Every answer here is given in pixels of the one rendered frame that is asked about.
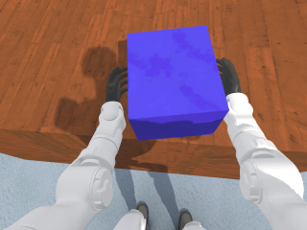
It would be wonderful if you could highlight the right robot upper arm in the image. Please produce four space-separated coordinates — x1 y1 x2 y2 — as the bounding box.
239 157 307 230

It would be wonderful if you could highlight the robot left forearm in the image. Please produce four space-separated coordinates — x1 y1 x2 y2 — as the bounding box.
55 101 127 200

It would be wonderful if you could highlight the right robot shin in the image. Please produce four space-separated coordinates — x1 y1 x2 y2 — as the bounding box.
183 221 201 229

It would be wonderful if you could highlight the robot left hand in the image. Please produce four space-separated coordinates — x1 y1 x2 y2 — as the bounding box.
106 66 128 103

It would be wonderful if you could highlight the pedestal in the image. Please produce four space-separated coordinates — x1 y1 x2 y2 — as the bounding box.
0 0 307 180

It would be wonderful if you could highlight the left robot upper arm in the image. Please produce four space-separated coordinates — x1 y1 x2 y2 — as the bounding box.
3 166 113 230

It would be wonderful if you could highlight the robot right forearm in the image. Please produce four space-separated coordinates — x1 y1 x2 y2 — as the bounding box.
224 92 304 195

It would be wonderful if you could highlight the robot left thigh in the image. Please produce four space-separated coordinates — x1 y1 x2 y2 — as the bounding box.
113 213 146 230

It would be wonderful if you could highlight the carton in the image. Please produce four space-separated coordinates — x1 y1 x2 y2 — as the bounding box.
127 25 229 141

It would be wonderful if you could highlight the robot right hand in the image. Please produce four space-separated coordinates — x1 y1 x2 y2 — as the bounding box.
216 57 242 96

